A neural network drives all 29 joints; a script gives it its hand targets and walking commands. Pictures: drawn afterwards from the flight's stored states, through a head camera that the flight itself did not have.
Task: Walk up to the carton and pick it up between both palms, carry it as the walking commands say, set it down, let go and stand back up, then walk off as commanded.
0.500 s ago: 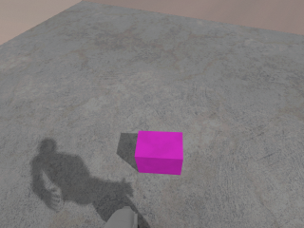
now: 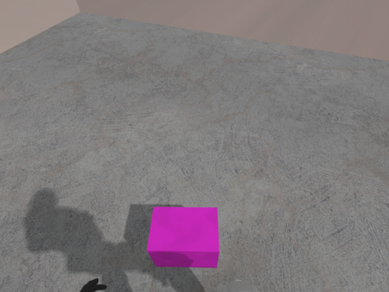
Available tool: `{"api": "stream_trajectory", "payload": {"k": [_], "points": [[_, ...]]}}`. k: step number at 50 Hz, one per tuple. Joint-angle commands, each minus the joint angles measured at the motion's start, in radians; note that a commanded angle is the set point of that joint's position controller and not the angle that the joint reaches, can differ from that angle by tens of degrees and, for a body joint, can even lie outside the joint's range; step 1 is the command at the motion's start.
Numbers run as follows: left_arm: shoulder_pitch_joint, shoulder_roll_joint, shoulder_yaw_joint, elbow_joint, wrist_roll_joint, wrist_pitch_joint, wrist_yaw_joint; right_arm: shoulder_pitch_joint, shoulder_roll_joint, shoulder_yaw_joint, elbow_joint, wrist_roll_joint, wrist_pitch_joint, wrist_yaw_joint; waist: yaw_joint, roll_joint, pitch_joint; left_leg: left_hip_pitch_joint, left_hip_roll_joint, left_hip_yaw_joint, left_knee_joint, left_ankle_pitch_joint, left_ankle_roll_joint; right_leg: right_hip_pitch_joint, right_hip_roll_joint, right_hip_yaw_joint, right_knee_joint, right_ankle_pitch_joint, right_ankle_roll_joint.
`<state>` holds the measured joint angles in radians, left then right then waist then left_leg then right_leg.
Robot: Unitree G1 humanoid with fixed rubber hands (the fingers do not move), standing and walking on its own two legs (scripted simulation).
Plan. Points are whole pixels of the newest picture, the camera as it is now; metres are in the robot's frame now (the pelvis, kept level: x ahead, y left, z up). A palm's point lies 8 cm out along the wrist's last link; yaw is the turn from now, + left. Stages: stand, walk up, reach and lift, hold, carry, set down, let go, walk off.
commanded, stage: walk up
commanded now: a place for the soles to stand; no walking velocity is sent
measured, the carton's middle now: (185, 238) +0.44 +0.06 -0.63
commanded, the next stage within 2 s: none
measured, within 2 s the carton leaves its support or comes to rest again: neither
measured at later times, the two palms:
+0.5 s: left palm out of the picture +0.09 +0.27 -0.10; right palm out of the picture +0.10 -0.24 -0.11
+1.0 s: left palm out of the picture +0.05 +0.28 -0.10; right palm out of the picture +0.09 -0.23 -0.12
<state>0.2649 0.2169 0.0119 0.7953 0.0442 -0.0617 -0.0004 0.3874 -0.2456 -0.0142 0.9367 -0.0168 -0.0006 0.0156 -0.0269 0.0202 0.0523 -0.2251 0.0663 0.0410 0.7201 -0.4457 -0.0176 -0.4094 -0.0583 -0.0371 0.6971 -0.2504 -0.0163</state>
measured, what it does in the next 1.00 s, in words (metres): steps on the spot: left foot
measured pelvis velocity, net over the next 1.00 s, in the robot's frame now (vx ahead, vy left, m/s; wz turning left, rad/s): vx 0.03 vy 0.02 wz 0.13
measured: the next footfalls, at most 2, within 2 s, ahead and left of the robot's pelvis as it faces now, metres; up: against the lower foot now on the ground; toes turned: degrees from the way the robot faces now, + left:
left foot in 0.30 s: +0.07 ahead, +0.19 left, +0.00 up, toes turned -2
right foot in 1.46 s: +0.09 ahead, -0.01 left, +0.00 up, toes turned +2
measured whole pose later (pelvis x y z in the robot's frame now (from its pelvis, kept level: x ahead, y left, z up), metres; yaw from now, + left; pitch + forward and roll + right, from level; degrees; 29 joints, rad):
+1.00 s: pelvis +0.03 +0.02 +0.02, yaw +8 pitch -2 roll +0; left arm 0.22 0.26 -0.04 0.95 0.02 0.02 0.02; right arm 0.27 -0.26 0.00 0.96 -0.01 0.01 0.00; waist -0.01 0.03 0.05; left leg -0.27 -0.02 -0.06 0.54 -0.24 0.00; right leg -0.27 -0.11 -0.15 0.51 -0.20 0.02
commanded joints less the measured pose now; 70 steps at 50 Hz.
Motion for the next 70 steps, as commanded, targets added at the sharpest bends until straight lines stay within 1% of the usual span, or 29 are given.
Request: {"api": "stream_trajectory", "payload": {"k": [1, 4, 8, 11, 13, 14, 16, 18, 21, 23, 31, 36, 43, 45, 49, 50, 52, 54, 56, 58, 59, 60, 61, 62, 63, 64, 66, 68, 70], "points": [[0.111, 0.199, 0.039, -0.034, -0.025, 0.015, 0.037, -0.004, -0.061, -0.009, -0.084, 0.001, 0.029, -0.025, 0.051, -0.136, 0.008, -0.253, -0.022, -0.062, 0.308, -0.216, 0.007, 0.169, -0.365, 0.453, -0.376, 0.203, -0.226], [0.057, 0.166, 0.017, -0.027, -0.017, 0.019, 0.038, 0.03, -0.074, -0.003, -0.056, -0.004, 0.024, -0.025, 0.029, -0.22, -0.054, -0.215, 0.0, -0.086, 0.204, -0.136, 0.007, 0.203, -0.255, 0.257, -0.34, 0.311, -0.185], [0.039, 0.131, -0.005, 0.015, -0.014, 0.019, 0.035, 0.021, -0.063, -0.003, -0.032, -0.006, 0.02, -0.03, 0.019, -0.209, -0.072, -0.14, -0.029, -0.05, 0.04, -0.015, -0.005, 0.212, -0.234, 0.185, -0.281, 0.545, -0.163], [-0.021, 0.192, 0.006, 0.006, -0.021, 0.028, 0.033, 0.003, -0.076, -0.013, -0.014, 0.003, 0.022, -0.028, 0.013, -0.128, -0.125, 0.013, -0.056, 0.007, -0.075, 0.164, 0.004, 0.138, -0.226, 0.163, -0.258, 0.362, -0.147], [-0.072, 0.183, 0.009, 0.009, -0.028, 0.043, 0.026, -0.006, -0.078, -0.011, -0.021, -0.003, 0.017, -0.028, -0.016, -0.142, -0.089, 0.055, -0.031, -0.034, -0.205, 0.264, 0.013, 0.075, -0.201, 0.125, -0.253, 0.187, -0.108], [-0.071, 0.172, 0.002, -0.006, -0.037, 0.048, 0.026, -0.039, -0.133, -0.029, -0.031, -0.002, 0.015, -0.03, 0.005, -0.061, -0.095, 0.051, -0.01, -0.055, -0.212, 0.299, 0.021, 0.098, -0.195, 0.119, -0.253, 0.134, -0.085], [-0.06, 0.142, -0.008, 0.001, -0.03, 0.062, 0.02, -0.053, -0.161, -0.027, -0.036, 0.003, 0.008, -0.029, 0.017, -0.054, -0.094, 0.048, 0.071, -0.17, -0.271, 0.275, 0.06, 0.044, -0.114, 0.075, -0.213, -0.041, -0.045], [-0.042, 0.087, -0.017, 0.003, -0.03, 0.066, 0.024, -0.131, -0.19, -0.026, -0.032, 0.015, 0.018, -0.021, 0.051, 0.087, -0.016, -0.15, 0.112, -0.235, -0.355, 0.1, 0.112, 0.152, -0.028, -0.003, -0.178, -0.125, -0.021], [-0.031, 0.123, -0.013, 0.046, -0.016, 0.048, 0.021, -0.166, -0.14, -0.009, -0.052, 0.016, 0.014, -0.013, 0.056, 0.014, 0.013, -0.161, 0.061, -0.186, -0.36, 0.166, 0.091, 0.202, -0.076, 0.028, -0.213, 0.029, -0.03], [-0.023, 0.163, -0.003, 0.056, -0.019, 0.042, 0.02, -0.139, -0.155, -0.01, -0.041, 0.012, 0.008, -0.018, 0.051, 0.028, -0.021, -0.076, 0.038, -0.155, -0.301, 0.274, 0.077, 0.187, -0.1, 0.047, -0.235, 0.093, -0.045], [-0.072, 0.163, -0.013, 0.071, -0.022, 0.052, 0.021, -0.116, -0.162, -0.013, -0.042, 0.016, 0.006, -0.01, 0.017, -0.002, -0.005, -0.102, 0.03, -0.187, -0.339, 0.143, 0.089, 0.168, -0.09, 0.016, -0.277, -0.056, -0.033], [-0.052, 0.169, -0.016, 0.085, -0.025, 0.047, 0.019, -0.125, -0.161, -0.013, -0.032, 0.024, 0.003, -0.013, 0.039, 0.032, -0.018, -0.131, 0.018, -0.202, -0.364, 0.122, 0.085, 0.21, -0.092, 0.013, -0.275, -0.05, -0.026], [-0.057, 0.2, -0.008, 0.095, -0.019, 0.056, 0.022, -0.101, -0.141, -0.007, -0.026, 0.011, 0.001, -0.014, 0.022, -0.103, -0.016, -0.106, -0.026, -0.153, -0.253, 0.156, 0.071, 0.165, -0.154, 0.066, -0.376, -0.14, -0.058], [-0.069, 0.211, -0.008, 0.095, -0.019, 0.062, 0.028, -0.089, -0.128, -0.007, -0.033, 0.013, 0.002, -0.015, 0.0, -0.071, 0.01, -0.101, -0.03, -0.157, -0.263, 0.167, 0.064, 0.134, -0.164, 0.062, -0.367, -0.163, -0.067], [-0.078, 0.188, -0.013, 0.087, -0.023, 0.058, 0.022, -0.092, -0.172, -0.025, -0.026, 0.013, -0.005, -0.019, 0.023, 0.014, -0.028, -0.128, 0.006, -0.247, -0.321, 0.215, 0.088, 0.196, -0.101, -0.022, -0.274, -0.082, -0.043], [-0.037, 0.18, -0.004, 0.101, -0.022, 0.058, 0.04, -0.131, -0.205, -0.036, -0.045, -0.006, 0.013, -0.001, 0.022, 0.055, -0.057, -0.124, -0.017, -0.198, -0.299, 0.113, 0.101, 0.196, -0.098, 0.004, -0.279, -0.097, -0.054], [-0.012, 0.223, 0.01, 0.12, -0.023, 0.064, 0.063, -0.112, -0.164, -0.028, -0.061, -0.009, 0.025, 0.005, 0.023, -0.027, -0.028, -0.202, -0.041, -0.175, -0.233, 0.104, 0.08, 0.232, -0.187, 0.085, -0.331, -0.16, -0.085], [0.028, 0.264, 0.029, 0.14, -0.017, 0.071, 0.071, -0.098, -0.12, -0.024, -0.06, -0.017, 0.028, 0.007, 0.044, -0.108, -0.029, -0.223, -0.077, -0.087, -0.072, 0.092, 0.04, 0.245, -0.31, 0.19, -0.414, -0.12, -0.16], [-0.025, 0.281, 0.043, 0.136, -0.018, 0.069, 0.077, -0.071, -0.11, -0.033, -0.071, -0.038, 0.033, 0.011, 0.031, -0.149, -0.007, -0.246, -0.026, -0.091, 0.098, -0.015, 0.016, 0.197, -0.423, 0.233, -0.436, -0.088, -0.257], [-0.067, 0.273, 0.05, 0.127, -0.019, 0.066, 0.078, -0.036, -0.13, -0.042, -0.083, -0.039, 0.03, 0.004, 0.01, -0.152, -0.014, -0.24, 0.024, -0.156, 0.131, -0.041, -0.002, 0.184, -0.44, 0.232, -0.391, -0.057, -0.258], [-0.119, 0.259, 0.052, 0.128, -0.016, 0.064, 0.076, 0.009, -0.121, -0.041, -0.083, -0.043, 0.027, 0.008, -0.024, -0.172, 0.01, -0.175, 0.06, -0.197, -0.005, -0.006, -0.002, 0.12, -0.386, 0.156, -0.306, -0.067, -0.204], [-0.166, 0.235, 0.044, 0.113, -0.014, 0.073, 0.072, 0.029, -0.12, -0.049, -0.07, -0.035, 0.025, 0.011, -0.044, -0.058, -0.024, -0.085, 0.025, -0.143, -0.135, 0.108, 0.014, 0.08, -0.297, 0.075, -0.248, -0.146, -0.138], [-0.155, 0.168, 0.029, 0.098, -0.009, 0.086, 0.061, 0.046, -0.148, -0.052, -0.062, -0.032, 0.02, 0.014, -0.049, 0.114, -0.017, -0.034, 0.05, -0.238, -0.381, 0.164, 0.016, 0.023, -0.129, -0.052, -0.057, -0.198, -0.059], [-0.13, 0.107, 0.009, 0.092, -0.004, 0.097, 0.051, 0.005, -0.208, -0.059, -0.077, -0.027, 0.022, 0.004, -0.036, 0.251, 0.037, -0.048, 0.109, -0.453, -0.503, 0.172, 0.045, -0.087, 0.038, -0.071, 0.1, -0.324, -0.008], [-0.07, 0.09, 0.001, 0.108, -0.01, 0.1, 0.047, -0.034, -0.197, -0.053, -0.082, -0.017, 0.023, -0.009, -0.006, 0.22, 0.029, -0.106, 0.133, -0.441, -0.501, 0.086, 0.114, -0.045, 0.023, 0.005, 0.144, -0.348, -0.011], [-0.052, 0.103, 0.008, 0.117, -0.019, 0.099, 0.044, -0.062, -0.222, -0.064, -0.085, -0.016, 0.025, -0.019, 0.006, 0.149, 0.019, -0.152, 0.143, -0.411, -0.5, -0.035, 0.132, -0.009, 0.028, 0.046, 0.166, -0.339, -0.016], [0.0, 0.11, 0.014, 0.147, -0.036, 0.09, 0.032, -0.123, -0.182, -0.051, -0.082, -0.017, 0.033, -0.028, 0.034, 0.139, 0.023, -0.132, 0.122, -0.32, -0.463, -0.029, 0.173, 0.036, 0.013, 0.02, 0.121, -0.279, -0.016], [0.001, 0.132, 0.018, 0.146, -0.038, 0.072, 0.036, -0.119, -0.162, -0.048, -0.089, -0.009, 0.021, -0.042, 0.031, 0.094, -0.006, 0.065, 0.184, -0.344, -0.413, 0.273, 0.138, -0.057, 0.022, 0.052, 0.049, -0.222, -0.009], [-0.005, 0.105, 0.003, 0.141, -0.043, 0.054, 0.04, -0.104, -0.142, -0.037, -0.071, 0.006, 0.01, -0.04, 0.033, 0.037, -0.082, 0.065, 0.195, -0.295, -0.337, 0.462, 0.163, 0.078, 0.016, 0.051, -0.103, -0.108, -0.019]]}}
